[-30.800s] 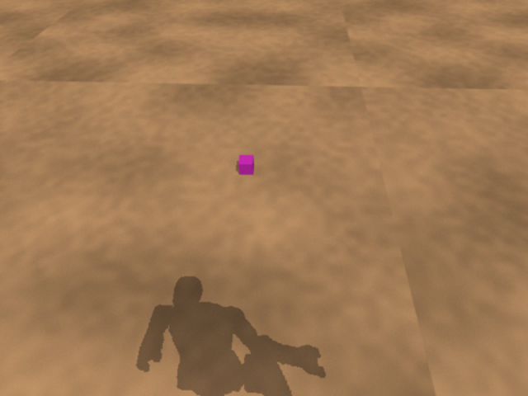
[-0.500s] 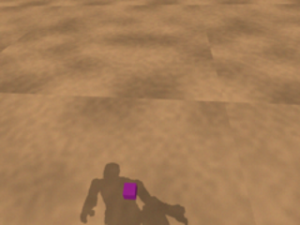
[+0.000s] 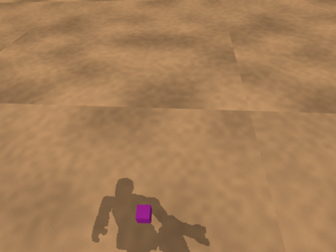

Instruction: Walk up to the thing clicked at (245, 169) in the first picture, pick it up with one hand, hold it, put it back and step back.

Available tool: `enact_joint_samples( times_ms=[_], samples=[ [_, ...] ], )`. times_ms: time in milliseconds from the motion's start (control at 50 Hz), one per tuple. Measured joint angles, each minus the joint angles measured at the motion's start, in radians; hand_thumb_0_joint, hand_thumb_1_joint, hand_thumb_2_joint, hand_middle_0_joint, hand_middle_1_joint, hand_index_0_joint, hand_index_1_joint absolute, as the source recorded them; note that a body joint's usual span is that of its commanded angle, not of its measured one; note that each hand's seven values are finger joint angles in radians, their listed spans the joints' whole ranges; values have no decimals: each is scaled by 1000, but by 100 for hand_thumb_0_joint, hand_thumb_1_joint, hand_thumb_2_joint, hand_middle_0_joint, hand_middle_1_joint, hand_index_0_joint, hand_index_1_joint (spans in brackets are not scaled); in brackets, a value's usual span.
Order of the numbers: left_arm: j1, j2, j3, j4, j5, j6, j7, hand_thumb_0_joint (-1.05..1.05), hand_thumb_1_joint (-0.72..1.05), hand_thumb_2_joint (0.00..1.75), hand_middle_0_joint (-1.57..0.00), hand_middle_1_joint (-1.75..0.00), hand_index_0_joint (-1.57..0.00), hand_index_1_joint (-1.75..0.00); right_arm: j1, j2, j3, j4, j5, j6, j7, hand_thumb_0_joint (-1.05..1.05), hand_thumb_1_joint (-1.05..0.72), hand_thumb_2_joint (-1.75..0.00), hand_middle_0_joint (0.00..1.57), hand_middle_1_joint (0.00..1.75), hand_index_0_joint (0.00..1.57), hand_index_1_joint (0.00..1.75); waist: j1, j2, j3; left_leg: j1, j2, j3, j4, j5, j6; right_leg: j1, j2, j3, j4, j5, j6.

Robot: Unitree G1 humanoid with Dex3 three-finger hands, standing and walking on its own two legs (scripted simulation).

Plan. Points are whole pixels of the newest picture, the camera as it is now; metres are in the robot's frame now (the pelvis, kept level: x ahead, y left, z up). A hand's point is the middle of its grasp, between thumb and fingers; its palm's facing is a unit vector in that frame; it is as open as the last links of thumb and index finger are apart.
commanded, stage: stand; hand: left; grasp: from above
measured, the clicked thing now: (144, 214) +0.47 +0.22 -0.74
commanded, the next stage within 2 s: step back in 0.90 s
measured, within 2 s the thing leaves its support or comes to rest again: neither
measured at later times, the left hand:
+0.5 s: hand out of the picture +0.08 +0.25 -0.16, palm faces +0.00 -0.94 -0.34, open 7.4 cm
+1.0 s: hand out of the picture +0.08 +0.26 -0.16, palm faces +0.00 -0.93 -0.36, open 7.4 cm
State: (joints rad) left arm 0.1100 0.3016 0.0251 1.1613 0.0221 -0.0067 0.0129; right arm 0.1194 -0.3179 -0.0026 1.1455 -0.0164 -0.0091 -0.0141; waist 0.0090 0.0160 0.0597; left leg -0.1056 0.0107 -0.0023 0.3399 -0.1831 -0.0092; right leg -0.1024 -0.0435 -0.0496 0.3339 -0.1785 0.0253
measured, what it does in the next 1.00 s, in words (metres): stands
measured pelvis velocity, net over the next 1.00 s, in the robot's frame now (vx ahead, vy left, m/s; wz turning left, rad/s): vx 0.00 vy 0.00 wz -0.01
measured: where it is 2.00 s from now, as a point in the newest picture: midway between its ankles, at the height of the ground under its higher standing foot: outside the picture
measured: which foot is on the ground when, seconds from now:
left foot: down 0.00-1.00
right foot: down 0.00-1.00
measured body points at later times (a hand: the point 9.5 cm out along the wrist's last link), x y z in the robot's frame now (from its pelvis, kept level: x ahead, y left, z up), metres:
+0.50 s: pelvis +0.01 +0.00 +0.00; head +0.01 +0.00 +0.45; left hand +0.08 +0.29 -0.13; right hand +0.08 -0.30 -0.14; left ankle +0.00 +0.12 -0.75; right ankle +0.00 -0.13 -0.75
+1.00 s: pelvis +0.00 +0.00 +0.00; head +0.03 +0.00 +0.44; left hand +0.08 +0.30 -0.14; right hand +0.08 -0.30 -0.14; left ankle +0.00 +0.12 -0.75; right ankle +0.00 -0.13 -0.75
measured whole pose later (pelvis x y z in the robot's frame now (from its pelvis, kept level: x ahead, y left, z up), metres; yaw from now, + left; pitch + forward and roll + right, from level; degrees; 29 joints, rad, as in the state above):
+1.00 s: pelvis +0.00 +0.00 +0.00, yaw -1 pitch -2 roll +0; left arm 0.10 0.35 0.04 1.09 0.00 0.00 0.01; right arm 0.08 -0.35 -0.02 1.10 0.00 0.01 0.01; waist 0.00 0.00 0.10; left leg -0.17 0.02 0.01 0.42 -0.21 -0.01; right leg -0.18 -0.04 -0.04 0.42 -0.21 0.02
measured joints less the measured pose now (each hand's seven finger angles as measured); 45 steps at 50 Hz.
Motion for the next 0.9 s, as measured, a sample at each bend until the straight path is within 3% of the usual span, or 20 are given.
enact_joint_samples(
  times_ms=[900],
  samples=[
    [3, 28, -9, -17, -6, -5, -10, 0, 90, 90, -20, -30, -20, -30, -7, -16, 0, -3, 4, -1, 11, 1, -91, -89, 20, 30, 20, 30, -3, -9, -2, 14, 5, 9, -20, -1, -3, 7, 5, 8, -12, -1, -3]
  ],
)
